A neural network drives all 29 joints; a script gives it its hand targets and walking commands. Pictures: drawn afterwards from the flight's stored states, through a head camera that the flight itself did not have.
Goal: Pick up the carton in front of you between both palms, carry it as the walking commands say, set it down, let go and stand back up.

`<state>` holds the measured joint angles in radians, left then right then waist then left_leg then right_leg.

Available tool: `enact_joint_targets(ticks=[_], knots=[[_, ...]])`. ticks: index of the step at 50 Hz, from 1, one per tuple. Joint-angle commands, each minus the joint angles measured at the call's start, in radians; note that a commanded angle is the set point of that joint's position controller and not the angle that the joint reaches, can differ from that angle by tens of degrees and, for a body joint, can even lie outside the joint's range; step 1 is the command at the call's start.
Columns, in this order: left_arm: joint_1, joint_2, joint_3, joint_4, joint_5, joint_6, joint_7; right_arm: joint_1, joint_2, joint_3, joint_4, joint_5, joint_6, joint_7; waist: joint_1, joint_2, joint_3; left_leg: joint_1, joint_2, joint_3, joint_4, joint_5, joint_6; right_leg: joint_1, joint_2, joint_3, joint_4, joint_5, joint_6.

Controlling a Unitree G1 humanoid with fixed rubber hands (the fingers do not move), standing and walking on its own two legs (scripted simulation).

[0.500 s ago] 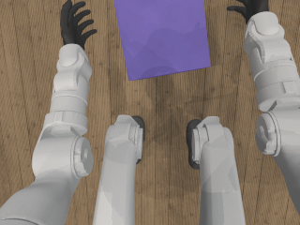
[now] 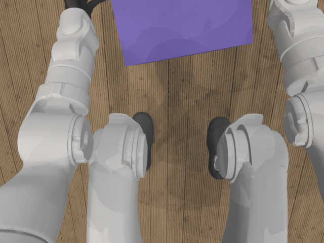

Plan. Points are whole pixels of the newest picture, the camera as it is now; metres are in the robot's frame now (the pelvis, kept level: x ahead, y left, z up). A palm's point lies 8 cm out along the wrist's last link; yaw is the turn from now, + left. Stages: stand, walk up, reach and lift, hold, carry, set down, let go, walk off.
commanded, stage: reach and lift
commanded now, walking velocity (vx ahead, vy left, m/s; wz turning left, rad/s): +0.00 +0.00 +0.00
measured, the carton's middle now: (178, 6) +0.52 +0.00 -0.25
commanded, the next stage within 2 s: none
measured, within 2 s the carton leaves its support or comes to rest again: leaves its support in 0.66 s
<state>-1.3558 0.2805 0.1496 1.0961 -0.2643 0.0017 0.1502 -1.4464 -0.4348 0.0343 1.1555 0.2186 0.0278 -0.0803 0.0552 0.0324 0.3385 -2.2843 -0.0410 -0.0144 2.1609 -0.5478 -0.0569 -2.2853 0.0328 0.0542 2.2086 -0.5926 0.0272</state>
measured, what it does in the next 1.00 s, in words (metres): stands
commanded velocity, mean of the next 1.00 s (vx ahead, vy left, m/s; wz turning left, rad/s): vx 0.00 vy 0.00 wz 0.00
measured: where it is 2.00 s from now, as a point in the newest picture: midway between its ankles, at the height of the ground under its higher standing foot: (179, 155)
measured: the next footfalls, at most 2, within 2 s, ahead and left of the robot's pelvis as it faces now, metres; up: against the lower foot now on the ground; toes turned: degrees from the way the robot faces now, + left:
none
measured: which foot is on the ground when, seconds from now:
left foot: down 0.00-1.00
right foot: down 0.00-1.00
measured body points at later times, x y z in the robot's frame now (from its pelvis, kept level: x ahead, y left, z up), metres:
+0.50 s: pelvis -0.01 +0.00 +0.01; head +0.36 -0.02 +0.25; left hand +0.53 +0.16 -0.18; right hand +0.56 -0.15 -0.18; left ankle +0.12 +0.13 -0.34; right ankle +0.10 -0.12 -0.34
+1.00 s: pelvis -0.01 +0.00 +0.04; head +0.28 -0.03 +0.39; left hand +0.51 +0.15 -0.04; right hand +0.52 -0.16 -0.04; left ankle +0.12 +0.13 -0.34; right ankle +0.10 -0.13 -0.34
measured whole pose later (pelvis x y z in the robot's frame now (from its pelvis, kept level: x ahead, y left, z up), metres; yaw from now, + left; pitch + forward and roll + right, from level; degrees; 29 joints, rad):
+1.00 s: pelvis -0.01 +0.00 +0.04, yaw -2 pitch +40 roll +1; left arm -1.09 0.04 0.49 0.75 0.06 0.28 0.13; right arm -1.18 -0.13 -0.28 0.87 -0.08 0.31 -0.08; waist 0.04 0.02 -0.04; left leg -2.20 -0.09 -0.07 2.02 -0.53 -0.09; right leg -2.20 0.11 0.07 2.05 -0.55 0.06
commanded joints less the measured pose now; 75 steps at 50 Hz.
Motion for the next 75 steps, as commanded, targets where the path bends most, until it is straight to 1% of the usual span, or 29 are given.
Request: enact_joint_targets(ticks=[1,5,10,13,16,19,20,22,24,25,27,29,32,36,39,41,43,44,45,47,49,50,51,54,59,62,68,72,75], knots=[[-0.142,0.095,0.009,-0.089,-0.001,-0.024,0.005,-0.249,-0.083,-0.005,-0.118,0.009,-0.023,-0.007,0.025,-0.125,-1.299,0.602,0.002,0.083,-0.127,0.425,-0.004,0.664,-0.007,-0.053,-0.164,0.418,0.010],[-0.133,0.081,0.017,-0.069,0.012,-0.022,0.003,-0.223,-0.058,-0.012,-0.082,0.001,-0.017,-0.003,0.024,-0.120,-1.202,0.549,0.003,0.082,-0.137,0.360,-0.005,0.592,-0.008,-0.052,-0.182,0.344,0.007],[-0.178,0.072,0.005,-0.077,0.011,-0.023,0.004,-0.247,-0.056,-0.018,-0.060,-0.004,-0.019,-0.005,0.011,-0.102,-1.169,0.544,0.005,0.076,-0.148,0.318,-0.008,0.551,-0.010,-0.052,-0.198,0.290,0.000],[-0.220,0.039,-0.025,-0.084,-0.003,-0.023,0.004,-0.283,-0.028,0.005,-0.058,0.005,-0.022,-0.006,0.004,-0.100,-1.167,0.548,-0.001,0.074,-0.155,0.302,-0.008,0.548,-0.010,-0.050,-0.208,0.269,-0.003],[-0.265,-0.031,-0.059,-0.077,-0.017,-0.023,0.005,-0.327,0.040,0.039,-0.052,0.013,-0.025,-0.006,0.002,-0.105,-1.161,0.562,-0.014,0.070,-0.160,0.290,-0.004,0.555,0.000,-0.048,-0.215,0.255,-0.007],[-0.265,-0.051,-0.035,-0.038,0.014,-0.026,0.014,-0.339,0.065,0.020,-0.034,-0.024,-0.029,-0.014,0.001,-0.110,-1.141,0.570,-0.026,0.071,-0.167,0.273,-0.002,0.563,0.010,-0.050,-0.222,0.241,-0.007],[-0.292,-0.126,-0.054,-0.053,0.018,-0.027,0.003,-0.364,0.156,0.048,-0.049,-0.019,-0.028,-0.001,0.013,-0.114,-1.137,0.579,-0.034,0.073,-0.171,0.271,0.006,0.565,0.019,-0.053,-0.224,0.238,-0.007],[-0.412,-0.350,-0.110,-0.065,0.027,-0.026,-0.042,-0.456,0.408,0.109,-0.044,-0.017,-0.025,0.039,0.009,-0.117,-1.140,0.553,-0.046,0.072,-0.159,0.287,0.010,0.560,0.035,-0.048,-0.219,0.262,-0.011],[-0.542,-0.601,-0.149,-0.083,0.059,-0.002,-0.110,-0.550,0.675,0.142,-0.047,-0.032,-0.008,0.105,0.005,-0.110,-1.122,0.531,-0.064,0.075,-0.146,0.272,0.013,0.535,0.055,-0.050,-0.208,0.261,-0.014],[-0.576,-0.697,-0.147,-0.095,0.084,0.014,-0.144,-0.565,0.775,0.133,-0.055,-0.046,0.005,0.137,0.000,-0.104,-1.103,0.519,-0.073,0.080,-0.140,0.257,0.013,0.520,0.063,-0.057,-0.204,0.251,-0.016],[-0.602,-0.817,-0.129,-0.128,0.125,0.045,-0.196,-0.542,0.900,0.093,-0.076,-0.081,0.029,0.182,-0.009,-0.097,-1.070,0.500,-0.086,0.094,-0.130,0.248,0.013,0.492,0.077,-0.074,-0.197,0.249,-0.021],[-0.607,-0.901,-0.137,-0.173,0.132,0.070,-0.232,-0.533,0.978,0.073,-0.114,-0.095,0.043,0.211,-0.011,-0.087,-1.095,0.510,-0.093,0.105,-0.119,0.283,0.015,0.482,0.086,-0.090,-0.185,0.280,-0.026],[-0.603,-1.005,-0.175,-0.251,0.097,0.091,-0.256,-0.530,1.071,0.094,-0.207,-0.070,0.055,0.227,-0.015,-0.086,-1.245,0.568,-0.098,0.113,-0.105,0.382,0.015,0.538,0.093,-0.108,-0.168,0.376,-0.028],[-0.579,-1.119,-0.236,-0.365,0.058,0.129,-0.260,-0.551,1.187,0.179,-0.396,-0.026,0.080,0.219,-0.006,-0.107,-1.546,0.674,-0.107,0.124,-0.101,0.504,0.010,0.720,0.098,-0.118,-0.159,0.514,-0.020],[-0.573,-1.175,-0.289,-0.464,0.052,0.174,-0.263,-0.534,1.275,0.229,-0.524,-0.030,0.124,0.204,-0.010,-0.128,-1.764,0.710,-0.118,0.139,-0.123,0.514,0.004,0.863,0.110,-0.124,-0.181,0.567,-0.009],[-0.567,-1.192,-0.320,-0.549,0.067,0.202,-0.261,-0.493,1.320,0.241,-0.580,-0.049,0.160,0.196,-0.010,-0.128,-1.832,0.732,-0.126,0.147,-0.151,0.483,0.002,0.895,0.122,-0.130,-0.212,0.543,-0.001],[-0.542,-1.210,-0.322,-0.577,0.097,0.234,-0.265,-0.439,1.360,0.231,-0.575,-0.079,0.198,0.200,-0.007,-0.116,-1.779,0.719,-0.129,0.152,-0.194,0.407,0.003,0.855,0.130,-0.138,-0.260,0.456,0.002],[-0.521,-1.219,-0.310,-0.557,0.117,0.251,-0.269,-0.410,1.377,0.215,-0.548,-0.097,0.216,0.205,-0.003,-0.113,-1.706,0.693,-0.128,0.152,-0.221,0.350,0.006,0.810,0.132,-0.141,-0.288,0.393,0.002],[-0.494,-1.230,-0.286,-0.516,0.142,0.267,-0.275,-0.377,1.383,0.187,-0.512,-0.126,0.233,0.209,-0.002,-0.104,-1.614,0.650,-0.128,0.150,-0.251,0.284,0.008,0.764,0.131,-0.140,-0.321,0.323,0.001],[-0.446,-1.239,-0.222,-0.424,0.203,0.295,-0.289,-0.330,1.393,0.119,-0.418,-0.180,0.262,0.224,0.005,-0.108,-1.452,0.589,-0.127,0.143,-0.306,0.172,0.019,0.674,0.132,-0.138,-0.378,0.201,-0.003],[-0.419,-1.244,-0.152,-0.359,0.261,0.313,-0.299,-0.312,1.393,0.049,-0.352,-0.232,0.276,0.236,0.008,-0.109,-1.348,0.560,-0.127,0.137,-0.357,0.102,0.026,0.634,0.134,-0.134,-0.427,0.123,-0.008],[-0.418,-1.246,-0.126,-0.343,0.282,0.319,-0.306,-0.313,1.388,0.016,-0.336,-0.254,0.280,0.243,0.004,-0.108,-1.330,0.563,-0.127,0.132,-0.379,0.088,0.029,0.630,0.134,-0.132,-0.446,0.107,-0.011],[-0.415,-1.253,-0.111,-0.330,0.298,0.322,-0.309,-0.314,1.394,-0.005,-0.323,-0.269,0.281,0.246,0.006,-0.104,-1.323,0.570,-0.128,0.131,-0.399,0.084,0.030,0.636,0.135,-0.130,-0.464,0.102,-0.014],[-0.418,-1.267,-0.084,-0.318,0.325,0.324,-0.319,-0.316,1.388,-0.059,-0.307,-0.304,0.280,0.255,-0.007,-0.087,-1.342,0.610,-0.131,0.123,-0.450,0.094,0.030,0.661,0.137,-0.128,-0.510,0.114,-0.020],[-0.386,-1.306,-0.095,-0.323,0.337,0.334,-0.327,-0.282,1.406,-0.079,-0.316,-0.329,0.287,0.265,-0.022,-0.056,-1.419,0.709,-0.136,0.120,-0.529,0.119,0.022,0.739,0.141,-0.130,-0.583,0.142,-0.021],[-0.352,-1.339,-0.127,-0.342,0.330,0.345,-0.331,-0.255,1.435,-0.048,-0.347,-0.318,0.296,0.274,-0.026,-0.047,-1.477,0.785,-0.138,0.119,-0.570,0.149,0.018,0.797,0.142,-0.132,-0.621,0.170,-0.017],[-0.266,-1.399,-0.226,-0.397,0.288,0.358,-0.334,-0.191,1.497,0.066,-0.445,-0.263,0.310,0.286,-0.026,-0.047,-1.549,0.930,-0.139,0.104,-0.645,0.223,0.014,0.921,0.144,-0.127,-0.691,0.245,-0.005],[-0.195,-1.419,-0.280,-0.420,0.266,0.358,-0.332,-0.131,1.526,0.126,-0.490,-0.237,0.313,0.285,-0.025,-0.058,-1.533,1.004,-0.139,0.089,-0.700,0.251,0.014,0.997,0.145,-0.119,-0.746,0.273,0.003],[-0.136,-1.429,-0.302,-0.423,0.260,0.355,-0.330,-0.076,1.539,0.147,-0.501,-0.231,0.312,0.282,-0.026,-0.064,-1.491,1.052,-0.137,0.077,-0.746,0.258,0.015,1.048,0.145,-0.109,-0.793,0.281,0.006]])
